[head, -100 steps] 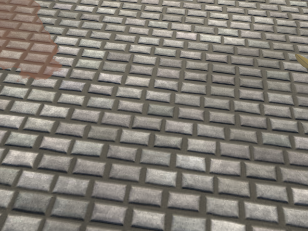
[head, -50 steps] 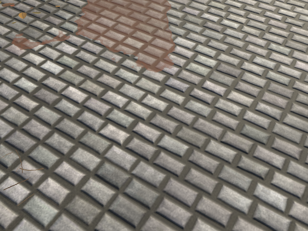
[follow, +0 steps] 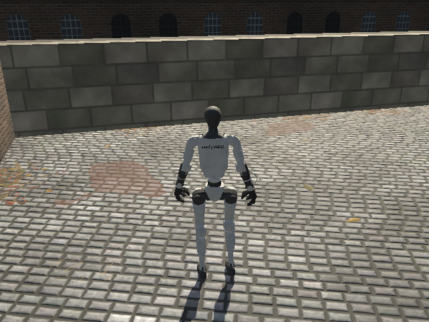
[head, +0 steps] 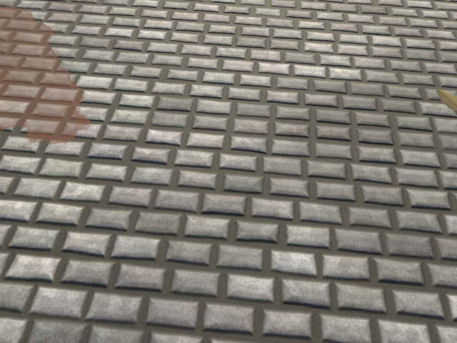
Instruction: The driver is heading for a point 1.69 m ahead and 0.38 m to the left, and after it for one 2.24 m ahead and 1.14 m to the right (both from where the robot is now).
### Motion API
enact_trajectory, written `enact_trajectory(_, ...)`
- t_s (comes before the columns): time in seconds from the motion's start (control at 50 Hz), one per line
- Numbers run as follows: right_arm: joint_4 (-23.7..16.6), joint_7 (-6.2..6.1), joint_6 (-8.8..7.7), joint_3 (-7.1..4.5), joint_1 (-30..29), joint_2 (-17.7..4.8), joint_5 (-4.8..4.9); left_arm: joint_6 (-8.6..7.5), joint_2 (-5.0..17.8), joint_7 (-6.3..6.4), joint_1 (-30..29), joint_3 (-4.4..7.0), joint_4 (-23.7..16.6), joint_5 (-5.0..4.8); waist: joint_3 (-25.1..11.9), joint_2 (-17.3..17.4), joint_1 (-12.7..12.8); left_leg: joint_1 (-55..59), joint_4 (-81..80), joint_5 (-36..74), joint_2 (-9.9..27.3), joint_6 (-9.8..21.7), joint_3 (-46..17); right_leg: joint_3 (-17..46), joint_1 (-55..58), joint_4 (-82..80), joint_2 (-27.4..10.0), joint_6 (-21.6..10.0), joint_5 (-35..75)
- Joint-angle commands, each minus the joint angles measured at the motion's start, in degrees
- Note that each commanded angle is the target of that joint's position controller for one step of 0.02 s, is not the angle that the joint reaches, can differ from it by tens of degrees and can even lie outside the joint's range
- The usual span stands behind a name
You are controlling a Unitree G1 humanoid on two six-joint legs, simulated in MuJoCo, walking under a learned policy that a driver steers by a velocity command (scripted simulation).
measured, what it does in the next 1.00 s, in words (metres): walks ahead, turning left: right foot, then left foot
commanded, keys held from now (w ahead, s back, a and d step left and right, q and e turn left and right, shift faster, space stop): w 0.02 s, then w+q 0.84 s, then w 0.14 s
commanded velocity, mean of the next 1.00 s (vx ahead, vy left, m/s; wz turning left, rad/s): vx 0.44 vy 0.00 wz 0.37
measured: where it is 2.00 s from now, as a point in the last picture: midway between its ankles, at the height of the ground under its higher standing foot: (156, 207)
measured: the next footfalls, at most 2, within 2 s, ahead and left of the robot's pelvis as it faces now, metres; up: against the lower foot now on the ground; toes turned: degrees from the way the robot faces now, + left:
right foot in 0.10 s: +0.04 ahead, -0.11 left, +0.00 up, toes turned +0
left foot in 0.56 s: +0.35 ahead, +0.10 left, +0.00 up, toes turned +17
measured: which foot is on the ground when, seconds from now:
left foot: down 0.00-0.08, up 0.10-0.54, down 0.56-1.00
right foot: up 0.00-0.08, down 0.10-0.56, up 0.58-1.00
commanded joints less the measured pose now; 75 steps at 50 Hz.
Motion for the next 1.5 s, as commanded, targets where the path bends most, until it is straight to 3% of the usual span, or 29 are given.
enact_trajectory(0.02,-0.93,0.91,-0.96,-2.86,1.54,-10.16,-0.14,-2.31,3.29,0.27,-3.1,-0.04,-3.7,-0.09,1.04,8.59,-0.1,0.46,-11.89,-10.0,14.3,9.67,-15.64,-4.01,0.5,-10.09,0.55,-2.81,-0.37)
enact_trajectory(0.06,0.2,1.31,-0.54,-2.79,0.52,-9.36,1.03,-3.75,1.75,0.94,3.16,-0.47,-0.84,0.11,1.51,6.28,4.29,-8.06,-6.54,-6.97,11.14,8.01,-12.91,-6.54,14.93,-24.44,1.62,-4.83,10.38)
enact_trajectory(0.08,0.04,1.27,-0.66,-2.23,-0.14,-7.2,1.24,-4.61,3.39,1.63,8.95,-0.02,1.52,0.43,-0.78,2.93,6.6,-15.94,-0.7,-7.72,8.5,5.97,-10.64,-3.36,26.45,-26.67,-0.36,-5.28,11.0)
enact_trajectory(0.1,-2.09,1.56,-0.96,-0.71,-2.42,-1.86,1.25,-5.49,7.8,2.43,16.01,0.79,2.71,1.5,-4.32,-9.16,9.81,-25.38,16.34,-15.36,2.41,3.15,-4.24,14.41,35.33,-34.37,-15.03,-6.64,-4.04)
enact_trajectory(0.12,-3.94,1.03,-1.14,-0.8,-4.67,-2.36,0.81,-5.75,14.78,3.2,16.31,2.52,2.57,0.5,0.38,-12.4,10.17,-36.4,26.33,-19.12,-3.47,2.22,-2.95,28.95,30.21,-38.79,-25.32,-11.9,-12.0)
enact_trajectory(0.14,-3.71,0.94,-1.11,-2.13,-5.8,-7.37,0.69,-5.88,12.16,3.62,14.11,2.11,2.76,0.61,5.12,-6.39,9.15,-36.66,32.54,-15.79,0.02,2.94,-9.91,25.93,24.12,-38.63,-24.76,-13.75,-13.23)
enact_trajectory(0.18,-0.15,2.1,-1.25,-2.83,-0.52,-7.61,1.66,-7.0,5.27,3.38,6.09,0.09,0.79,0.06,6.9,-5.62,3.71,-34.6,34.47,-6.82,1.34,2.23,-11.5,14.54,21.47,-39.85,-17.83,-9.2,-3.58)
enact_trajectory(0.22,1.51,2.6,-0.76,-2.82,0.52,-6.36,0.44,-8.24,3.23,3.56,6.02,-0.57,0.73,0.06,4.75,-4.8,3.03,-32.95,37.88,-1.36,1.5,0.79,-9.72,6.14,21.45,-38.9,-14.89,-7.55,11.42)
enact_trajectory(0.36,-3.24,4.19,-0.39,-1.48,-10.56,-1.83,0.05,-9.66,2.25,2.98,11.08,-1.11,3.88,-0.18,6.62,-4.12,3.97,-35.54,30.74,8.32,1.63,-1.59,-3.96,-6.79,18.22,-37.39,-12.83,-7.46,36.18)
enact_trajectory(0.44,-6.56,5.07,-0.36,-0.27,-16.72,-0.31,-0.04,-9.85,4.02,3.65,13.62,-1.06,5.81,-0.38,6.46,-3.76,4.74,-28.67,17.72,9.49,0.51,1.08,1.92,-10.54,20.06,-35.28,-14.25,-6.53,48.55)
enact_trajectory(0.52,-3.83,4.0,-0.36,-1.71,-4.78,-3.95,-0.31,-8.71,7.68,4.69,12.52,-0.26,5.87,0.12,-3.53,-6.06,-1.77,-12.12,14.46,1.05,-5.89,6.76,4.28,-13.53,24.18,-12.89,-16.17,-5.53,78.27)
enact_trajectory(0.54,-1.42,3.58,-0.8,-2.71,2.75,-5.84,-0.59,-8.31,8.26,4.59,12.22,-0.08,5.43,0.03,-8.04,-5.19,-4.99,-1.41,10.88,1.11,-7.09,8.53,2.62,-13.7,19.76,-1.37,-15.82,-5.41,71.51)
enact_trajectory(0.56,0.51,2.61,-0.9,-4.3,10.03,-9.74,-1.11,-8.41,7.73,4.09,11.97,-0.22,4.3,0.02,-12.18,-0.55,-8.26,11.14,6.72,-4.57,-1.24,11.29,-6.36,-14.52,9.11,15.11,-13.23,-4.4,53.63)
enact_trajectory(0.58,-1.38,1.89,-0.29,-5.98,6.89,-15.74,-0.56,-9.03,0.58,2.73,14.27,-1.42,0.48,-1.14,-18.31,16.54,-2.72,28.03,1.53,-7.07,17.08,20.34,-40.36,-11.92,-15.89,39.55,-0.28,-0.67,-0.83)
enact_trajectory(0.6,-1.57,1.99,0.2,-6.16,7.39,-15.4,1.32,-9.89,6.27,2.45,8.42,-0.4,-1.42,-0.7,-20.67,6.28,-5.69,27.66,-4.69,-4.83,18.63,22.72,-48.38,0.55,-22.27,44.59,0.21,-1.42,-0.22)
enact_trajectory(0.64,-0.66,1.13,-0.15,-4.78,2.05,-9.94,1.47,-11.06,5.01,2.29,5.73,-0.89,-2.65,-1.05,-5.24,-0.86,-1.01,10.79,-7.34,3.73,15.64,18.3,-34.15,1.0,-22.29,34.65,-6.08,-2.0,7.63)
enact_trajectory(0.66,-0.62,0.9,-0.76,-4.25,0.01,-8.35,1.31,-10.49,4.53,2.41,5.19,-0.83,-2.78,-0.26,-2.36,-2.17,1.1,4.71,-7.84,8.65,12.25,16.14,-29.8,1.48,-19.1,29.9,-7.67,-1.56,7.55)
enact_trajectory(0.7,-1.0,0.81,-1.78,-3.53,-2.04,-7.0,1.49,-8.1,3.58,2.18,8.06,-1.09,-2.23,1.39,-1.99,-1.2,3.97,-1.83,-9.11,15.22,8.58,15.01,-24.19,1.07,-13.58,25.34,-8.15,0.04,7.17)
enact_trajectory(0.76,-0.41,1.13,-2.9,-3.88,-0.17,-8.68,1.79,-6.33,2.67,1.74,5.52,-1.19,-3.96,1.64,-1.17,0.61,4.09,-5.12,-10.63,15.94,5.78,14.4,-21.25,-0.94,-14.69,18.22,-8.37,2.17,10.82)
enact_trajectory(0.98,2.29,0.06,-3.05,-3.35,11.91,-7.75,1.17,-7.21,2.14,0.57,-14.78,-1.97,-11.55,0.57,0.55,4.32,-4.03,9.15,-7.07,27.09,5.92,9.34,-22.27,-3.3,-20.75,-7.1,-4.61,1.34,25.96)
enact_trajectory(1.04,2.23,-0.54,-3.45,-3.36,9.66,-9.24,0.67,-7.79,3.62,0.67,-10.97,-1.53,-10.97,0.24,0.07,5.65,-1.14,10.92,-4.62,35.29,7.96,7.25,-21.21,-3.63,-12.29,-12.85,-2.79,-2.0,21.66)
enact_trajectory(1.08,2.56,-0.37,-3.76,-3.39,8.28,-10.2,0.35,-8.24,6.07,1.66,0.35,-0.22,-7.24,-0.1,-5.06,5.31,3.97,11.59,7.33,50.18,6.36,5.29,-17.82,-5.28,1.39,-16.02,0.83,-4.75,17.55)
enact_trajectory(1.1,2.52,-0.15,-3.95,-3.14,7.82,-9.67,0.42,-8.73,7.52,2.39,8.8,0.45,-4.97,0.27,-9.72,3.84,8.03,7.05,18.5,45.9,4.16,4.33,-15.12,-3.05,12.76,-17.71,-1.66,-6.73,18.3)
enact_trajectory(1.12,0.54,0.09,-4.22,-2.0,9.75,-5.62,1.24,-8.92,12.0,3.14,17.11,1.5,-4.22,1.49,-17.61,-3.64,9.51,-4.82,36.67,26.48,-0.12,2.62,-11.71,15.6,27.09,-18.03,-15.18,-11.18,10.67)
enact_trajectory(1.14,1.13,0.49,-4.09,-1.83,16.0,-3.81,1.75,-8.16,14.94,2.5,16.79,2.66,-2.56,1.08,-19.23,-15.43,5.38,-20.98,50.76,-15.46,-9.14,0.54,-8.28,41.18,34.03,-25.64,-24.69,-18.46,13.58)
enact_trajectory(1.16,1.04,0.22,-3.91,-2.08,11.35,-7.23,-0.44,-7.61,9.72,1.63,11.72,1.78,-3.27,-1.04,-11.04,-5.28,3.99,-26.56,52.74,-11.65,-4.2,1.45,-11.37,40.36,27.88,-27.82,-21.5,-17.08,7.07)
enact_trajectory(1.2,-1.18,0.88,-4.36,-1.69,2.56,-6.63,-0.51,-7.71,5.15,1.11,5.69,0.84,-4.12,-0.93,-2.57,0.15,2.94,-26.45,47.84,-3.81,-0.02,0.9,-9.78,25.68,16.28,-29.35,-16.09,-14.91,16.01)
enact_trajectory(1.3,-3.04,1.74,-2.42,-0.67,0.36,-4.31,-1.3,-8.84,5.73,1.61,10.46,1.15,-0.73,-1.74,-2.6,-2.94,0.91,-24.07,38.96,-3.04,2.13,-3.14,-7.2,16.61,10.46,-31.64,-10.37,-14.8,32.02)
enact_trajectory(1.5,-10.71,2.01,-2.75,0.95,-21.08,-3.02,0.1,-7.69,6.89,2.52,19.44,2.28,1.1,-1.11,-0.69,-3.5,7.17,-25.88,15.74,10.95,0.02,-5.45,-5.46,17.18,13.46,-28.65,-8.02,-11.67,37.19)
Keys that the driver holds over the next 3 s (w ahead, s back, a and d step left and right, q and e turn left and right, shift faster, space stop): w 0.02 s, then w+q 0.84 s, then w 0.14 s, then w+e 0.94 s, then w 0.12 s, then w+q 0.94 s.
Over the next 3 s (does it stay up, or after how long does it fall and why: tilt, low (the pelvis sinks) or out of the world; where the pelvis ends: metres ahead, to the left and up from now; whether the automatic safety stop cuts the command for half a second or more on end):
stays up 1.46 0.30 0.00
